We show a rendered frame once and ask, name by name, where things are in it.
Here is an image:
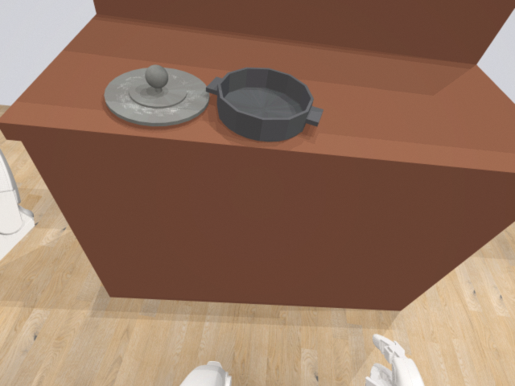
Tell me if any robot left hand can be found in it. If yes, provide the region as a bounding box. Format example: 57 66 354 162
0 149 35 260

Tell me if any robot right hand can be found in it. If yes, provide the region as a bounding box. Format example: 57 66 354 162
365 334 425 386

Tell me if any robot left shin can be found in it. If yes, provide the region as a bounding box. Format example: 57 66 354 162
207 361 222 368

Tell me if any table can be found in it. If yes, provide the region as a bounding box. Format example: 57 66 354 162
0 0 515 311

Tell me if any left robot thigh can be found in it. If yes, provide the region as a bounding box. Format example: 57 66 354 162
180 365 232 386

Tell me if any lid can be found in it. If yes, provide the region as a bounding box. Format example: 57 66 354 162
104 68 209 126

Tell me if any knob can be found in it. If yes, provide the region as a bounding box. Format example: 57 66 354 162
145 64 168 88

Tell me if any pot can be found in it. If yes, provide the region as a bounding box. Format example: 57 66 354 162
206 68 323 142

